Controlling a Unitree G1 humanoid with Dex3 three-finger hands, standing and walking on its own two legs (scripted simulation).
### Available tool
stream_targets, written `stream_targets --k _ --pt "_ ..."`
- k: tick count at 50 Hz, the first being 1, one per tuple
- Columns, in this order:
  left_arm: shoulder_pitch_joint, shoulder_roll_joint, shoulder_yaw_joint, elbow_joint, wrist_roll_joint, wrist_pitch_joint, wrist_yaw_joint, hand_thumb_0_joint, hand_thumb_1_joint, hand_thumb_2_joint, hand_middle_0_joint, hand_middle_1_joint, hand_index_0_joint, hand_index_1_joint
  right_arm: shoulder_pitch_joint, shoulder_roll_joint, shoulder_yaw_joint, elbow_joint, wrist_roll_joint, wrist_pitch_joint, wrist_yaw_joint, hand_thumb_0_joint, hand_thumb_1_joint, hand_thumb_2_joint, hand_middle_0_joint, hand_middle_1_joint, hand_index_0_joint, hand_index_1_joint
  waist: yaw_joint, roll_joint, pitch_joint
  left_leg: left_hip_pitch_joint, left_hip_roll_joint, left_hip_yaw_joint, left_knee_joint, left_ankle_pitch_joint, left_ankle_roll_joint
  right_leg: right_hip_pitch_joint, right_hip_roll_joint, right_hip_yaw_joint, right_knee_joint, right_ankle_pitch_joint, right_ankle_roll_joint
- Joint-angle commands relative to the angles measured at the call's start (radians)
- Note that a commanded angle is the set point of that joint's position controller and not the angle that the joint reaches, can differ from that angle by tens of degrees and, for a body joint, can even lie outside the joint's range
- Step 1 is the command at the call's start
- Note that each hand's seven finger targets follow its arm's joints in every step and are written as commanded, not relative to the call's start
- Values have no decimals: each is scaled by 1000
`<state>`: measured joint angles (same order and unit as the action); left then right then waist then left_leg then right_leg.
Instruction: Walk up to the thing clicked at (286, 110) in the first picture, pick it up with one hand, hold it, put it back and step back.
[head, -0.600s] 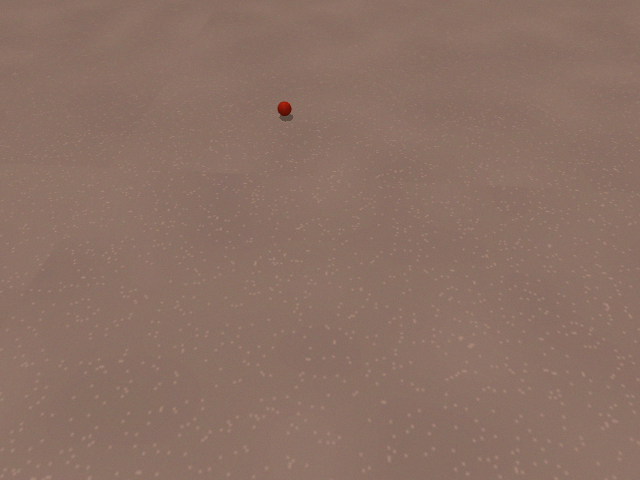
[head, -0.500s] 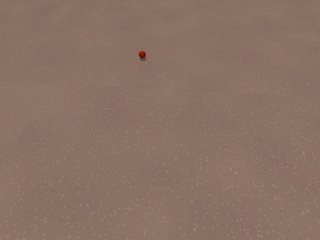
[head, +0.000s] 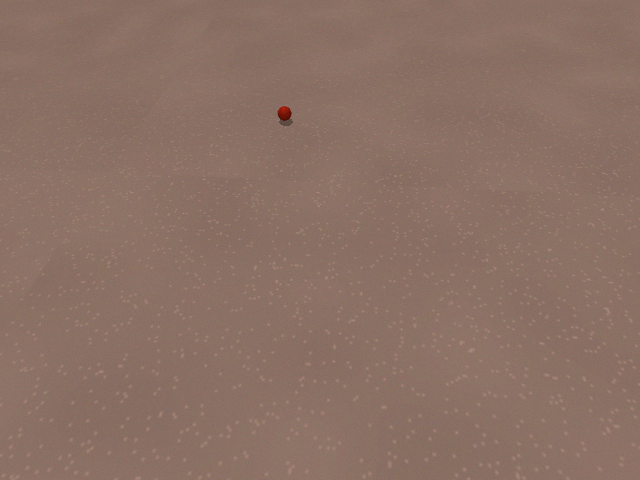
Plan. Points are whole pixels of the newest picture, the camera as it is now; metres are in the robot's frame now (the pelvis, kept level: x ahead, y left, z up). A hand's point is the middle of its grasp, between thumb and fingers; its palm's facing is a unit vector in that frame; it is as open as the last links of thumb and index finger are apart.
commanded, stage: stand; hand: left
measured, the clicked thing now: (284, 113) +2.08 +0.25 -0.74
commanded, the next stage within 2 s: walk up in 0.52 s
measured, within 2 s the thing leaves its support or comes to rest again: neither
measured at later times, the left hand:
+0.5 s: hand out of the picture +0.07 +0.25 -0.16, palm faces -0.03 -0.94 -0.34, open 7.4 cm
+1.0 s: hand (158, 389) +0.27 +0.27 -0.13, palm faces -0.26 -0.79 -0.55, open 7.4 cm
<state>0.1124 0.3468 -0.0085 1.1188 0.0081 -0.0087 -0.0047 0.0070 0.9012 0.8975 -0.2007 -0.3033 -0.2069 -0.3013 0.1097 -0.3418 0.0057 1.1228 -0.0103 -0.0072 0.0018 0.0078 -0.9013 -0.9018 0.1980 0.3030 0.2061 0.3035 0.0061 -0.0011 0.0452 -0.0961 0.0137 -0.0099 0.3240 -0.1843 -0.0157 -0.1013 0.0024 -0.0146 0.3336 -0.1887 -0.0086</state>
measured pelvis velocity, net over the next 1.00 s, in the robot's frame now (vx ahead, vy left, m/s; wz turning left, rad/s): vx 0.14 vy -0.02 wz -0.35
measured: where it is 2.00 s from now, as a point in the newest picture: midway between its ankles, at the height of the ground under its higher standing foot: (313, 313)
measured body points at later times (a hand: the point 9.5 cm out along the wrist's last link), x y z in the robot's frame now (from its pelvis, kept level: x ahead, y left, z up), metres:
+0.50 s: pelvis +0.00 +0.00 +0.00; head +0.01 +0.00 +0.45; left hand +0.07 +0.30 -0.13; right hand +0.07 -0.30 -0.14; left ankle +0.00 +0.13 -0.75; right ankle +0.00 -0.11 -0.75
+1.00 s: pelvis +0.14 -0.02 -0.03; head +0.12 -0.06 +0.42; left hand +0.29 +0.31 -0.09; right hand +0.16 -0.38 -0.15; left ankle +0.17 +0.10 -0.70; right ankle +0.07 -0.16 -0.75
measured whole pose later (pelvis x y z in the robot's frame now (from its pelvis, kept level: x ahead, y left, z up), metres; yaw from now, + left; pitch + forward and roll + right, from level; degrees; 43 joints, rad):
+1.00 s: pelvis +0.14 -0.02 -0.03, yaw -20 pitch -1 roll -2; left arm 0.35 0.46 0.05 0.94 0.00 -0.08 0.01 0.00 0.90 0.90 -0.20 -0.30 -0.21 -0.30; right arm 0.13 -0.49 -0.09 0.88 -0.06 0.03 0.15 0.02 -0.90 -0.90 0.19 0.30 0.20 0.30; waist 0.02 0.15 0.00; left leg -0.45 0.04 -0.03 1.09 -0.47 -0.01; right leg -0.25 -0.04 -0.06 0.65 -0.38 0.00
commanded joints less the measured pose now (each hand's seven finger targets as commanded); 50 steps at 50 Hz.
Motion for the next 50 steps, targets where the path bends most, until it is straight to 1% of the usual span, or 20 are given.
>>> stream_targets --k 1,25,26,27,29,30,31,32,33,34,37,39,41,42,43,44,45,46,47,50 --pt "-43 213 46 -58 -2 -26 14 0 900 900 -200 -300 -200 -300 -41 -211 -38 -62 4 -24 -13 0 -900 -900 200 300 200 300 -2 8 -58 -10 113 -81 -46 135 39 11 -133 99 -58 145 -19" --pt "-26 214 43 -55 0 -24 13 0 900 900 -200 -300 -200 -300 -34 -218 -37 -55 3 -25 -13 0 -900 -900 200 300 200 300 0 13 -66 5 116 -84 -51 147 34 2 -132 98 -59 143 -21" --pt "107 383 103 -109 2 -31 -12 0 900 900 -200 -300 -200 -300 -75 -389 -145 -201 -38 -45 47 0 -900 -900 200 300 200 300 -14 115 -88 75 77 -12 158 -432 88 -232 -140 271 7 -369 -81" --pt "71 369 98 -111 3 -32 -19 0 900 900 -200 -300 -200 -300 -76 -351 -139 -206 -45 -40 68 0 -900 -900 200 300 200 300 -33 69 -17 33 65 -23 198 -536 111 -389 -160 323 -35 -497 -76" --pt "-55 358 111 -158 10 -39 -17 0 900 900 -200 -300 -200 -300 -6 -300 -138 -225 -37 -31 90 0 -900 -900 200 300 200 300 -97 -24 29 51 28 -44 268 -422 121 -536 -171 387 -71 -499 -66" --pt "-98 342 105 -181 9 -49 -12 0 900 900 -200 -300 -200 -300 54 -285 -144 -220 -34 -30 93 0 -900 -900 200 300 200 300 -135 -55 15 105 34 -62 216 -366 130 -576 -138 352 -45 -437 -48" --pt "-151 313 99 -213 12 -52 -11 0 900 900 -200 -300 -200 -300 127 -303 -160 -215 -35 -29 94 0 -900 -900 200 300 200 300 -192 -22 -7 255 90 -88 57 -387 153 -694 -52 187 26 -349 22" --pt "-185 272 93 -241 9 -52 -12 0 900 900 -200 -300 -200 -300 177 -359 -187 -211 -33 -32 89 0 -900 -900 200 300 200 300 -220 186 -90 444 279 -246 -160 -443 203 -794 42 -49 309 -208 63" --pt "-148 273 96 -252 8 -54 -7 0 900 900 -200 -300 -200 -300 67 -376 -189 -252 -30 -35 85 0 -900 -900 200 300 200 300 -161 241 -85 305 437 -365 -174 -418 261 -774 -57 -35 551 -289 5" --pt "-81 302 91 -252 2 -50 -12 0 900 900 -200 -300 -200 -300 -37 -359 -179 -305 -32 -38 85 0 -900 -900 200 300 200 300 -94 163 -70 177 439 -335 -187 -420 253 -671 -115 -18 574 -281 -6" --pt "41 331 106 -191 -20 -50 -46 0 900 900 -200 -300 -200 -300 -132 -354 -174 -343 -42 -50 91 0 -900 -900 200 300 200 300 -7 142 -33 -25 360 -187 -132 -454 220 -425 -184 48 489 -274 -25" --pt "157 337 117 -164 -25 -56 -52 0 900 900 -200 -300 -200 -300 -178 -350 -171 -366 -55 -48 107 0 -900 -900 200 300 200 300 38 112 -45 -45 264 -4 -35 -388 180 -295 -168 -42 401 -146 -29" --pt "370 336 131 -101 -18 -61 -39 0 900 900 -200 -300 -200 -300 -229 -342 -172 -395 -60 -35 118 0 -900 -900 200 300 200 300 141 -49 -88 -203 151 188 237 -397 133 2 -105 -149 226 -4 -26" --pt "496 394 151 -61 -8 -70 -21 0 900 900 -200 -300 -200 -300 -207 -299 -158 -406 -63 -29 121 0 -900 -900 200 300 200 300 183 -214 -115 -430 48 224 549 -330 93 245 -70 -45 192 -138 -62" --pt "551 460 173 -81 3 -70 1 0 900 900 -200 -300 -200 -300 -208 -238 -131 -441 -57 -28 129 0 -900 -900 200 300 200 300 216 -391 -63 -783 -50 170 802 -521 42 361 -236 325 60 -462 -129" --pt "420 459 168 -148 0 -67 16 0 900 900 -200 -300 -200 -300 -170 -256 -124 -462 -47 -23 137 0 -900 -900 200 300 200 300 135 -298 -26 -841 -10 -17 853 -440 5 283 -365 648 -104 -684 -177" --pt "325 487 164 -197 -8 -77 27 0 900 900 -200 -300 -200 -300 -185 -308 -136 -474 -44 -26 141 0 -900 -900 200 300 200 300 93 -213 -16 -846 39 -131 845 -388 -2 214 -467 841 -206 -761 -273" --pt "283 491 154 -223 -12 -88 36 0 900 900 -200 -300 -200 -300 -250 -345 -141 -473 -43 -33 143 0 -900 -900 200 300 200 300 81 -106 23 -843 85 -160 852 -344 -3 149 -467 834 -214 -721 -305" --pt "236 478 147 -238 -14 -97 44 0 900 900 -200 -300 -200 -300 -253 -362 -145 -467 -40 -33 142 0 -900 -900 200 300 200 300 50 -69 49 -806 125 -181 824 -297 -5 81 -444 748 -190 -625 -291" --pt "177 454 140 -259 -22 -111 51 0 900 900 -200 -300 -200 -300 -128 -351 -142 -432 -40 -19 146 0 -900 -900 200 300 200 300 -12 -70 48 -671 127 -129 701 -161 8 -29 -327 428 -100 -399 -182"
